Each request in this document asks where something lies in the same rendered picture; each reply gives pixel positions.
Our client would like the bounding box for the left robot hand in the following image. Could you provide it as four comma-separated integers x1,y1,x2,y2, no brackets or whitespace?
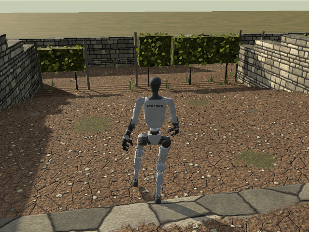
122,138,133,151

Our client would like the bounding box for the left robot shin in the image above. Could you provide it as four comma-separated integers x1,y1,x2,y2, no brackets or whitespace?
134,149,141,181

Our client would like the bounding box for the right robot forearm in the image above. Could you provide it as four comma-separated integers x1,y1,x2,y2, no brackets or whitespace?
172,116,179,130

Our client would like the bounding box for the right robot hand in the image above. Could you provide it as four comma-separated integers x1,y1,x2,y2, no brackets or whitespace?
168,128,179,136

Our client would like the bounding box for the humanoid robot torso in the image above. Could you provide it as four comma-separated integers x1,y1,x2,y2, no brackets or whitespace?
144,96,166,145

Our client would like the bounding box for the left robot forearm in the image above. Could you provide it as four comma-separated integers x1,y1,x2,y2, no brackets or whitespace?
124,117,135,140

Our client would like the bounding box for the right robot upper arm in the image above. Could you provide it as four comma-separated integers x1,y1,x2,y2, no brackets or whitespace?
165,97,178,123

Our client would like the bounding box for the left robot upper arm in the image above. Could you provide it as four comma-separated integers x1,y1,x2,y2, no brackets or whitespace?
131,97,145,125

